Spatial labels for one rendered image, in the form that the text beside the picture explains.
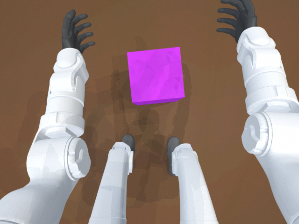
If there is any robot right hand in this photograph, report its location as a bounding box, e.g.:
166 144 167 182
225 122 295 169
216 0 257 43

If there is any robot left forearm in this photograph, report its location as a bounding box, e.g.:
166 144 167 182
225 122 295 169
27 48 89 175

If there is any robot right thigh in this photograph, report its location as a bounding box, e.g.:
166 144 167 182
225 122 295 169
172 148 219 224

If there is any robot right shin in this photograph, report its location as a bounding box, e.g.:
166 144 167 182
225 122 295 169
173 143 198 157

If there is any robot left hand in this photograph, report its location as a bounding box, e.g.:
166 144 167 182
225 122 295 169
61 9 95 54

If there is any robot right forearm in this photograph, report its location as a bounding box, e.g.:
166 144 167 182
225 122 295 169
236 27 299 115

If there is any carton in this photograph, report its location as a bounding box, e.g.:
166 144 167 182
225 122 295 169
127 47 185 105

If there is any right robot upper arm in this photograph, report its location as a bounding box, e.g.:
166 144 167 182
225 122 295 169
242 111 299 224

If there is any left robot upper arm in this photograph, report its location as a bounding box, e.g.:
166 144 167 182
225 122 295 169
0 136 91 224

